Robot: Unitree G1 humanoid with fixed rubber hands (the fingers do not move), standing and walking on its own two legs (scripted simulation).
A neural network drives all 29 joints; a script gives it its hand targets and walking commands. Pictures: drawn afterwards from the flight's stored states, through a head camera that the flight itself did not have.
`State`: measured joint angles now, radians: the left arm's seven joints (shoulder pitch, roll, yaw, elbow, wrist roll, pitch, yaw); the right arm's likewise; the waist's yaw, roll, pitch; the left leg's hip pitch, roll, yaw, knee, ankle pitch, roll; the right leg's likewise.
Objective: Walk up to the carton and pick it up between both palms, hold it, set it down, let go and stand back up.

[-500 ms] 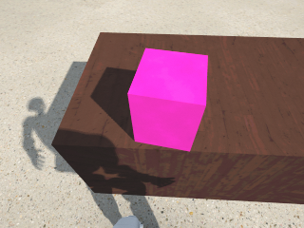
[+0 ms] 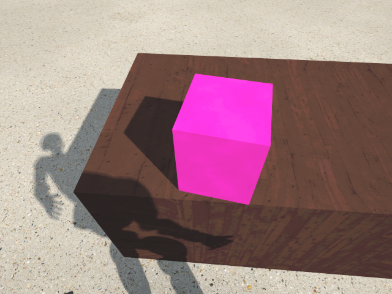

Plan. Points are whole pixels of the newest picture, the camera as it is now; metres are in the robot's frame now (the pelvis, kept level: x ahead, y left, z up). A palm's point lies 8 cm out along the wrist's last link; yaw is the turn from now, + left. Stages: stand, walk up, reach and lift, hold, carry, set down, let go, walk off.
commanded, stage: walk up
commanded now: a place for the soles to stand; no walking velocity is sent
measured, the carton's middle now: (222, 140) +0.49 -0.03 -0.01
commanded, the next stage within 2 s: reach and lift in 0.94 s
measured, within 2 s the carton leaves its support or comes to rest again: neither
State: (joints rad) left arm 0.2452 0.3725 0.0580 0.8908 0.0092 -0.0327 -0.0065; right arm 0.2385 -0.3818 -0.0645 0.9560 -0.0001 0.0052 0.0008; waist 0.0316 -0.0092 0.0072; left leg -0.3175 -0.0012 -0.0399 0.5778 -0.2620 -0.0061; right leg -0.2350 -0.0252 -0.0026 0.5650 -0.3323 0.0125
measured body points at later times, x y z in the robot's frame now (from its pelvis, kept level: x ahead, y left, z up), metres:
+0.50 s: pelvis +0.01 +0.00 +0.00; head +0.01 -0.01 +0.45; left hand +0.08 +0.31 -0.10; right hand +0.08 -0.32 -0.12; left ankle +0.03 +0.12 -0.73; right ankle -0.02 -0.14 -0.73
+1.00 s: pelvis +0.00 +0.00 +0.00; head +0.01 +0.00 +0.45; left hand +0.08 +0.31 -0.12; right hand +0.09 -0.32 -0.11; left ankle +0.03 +0.13 -0.73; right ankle -0.02 -0.14 -0.73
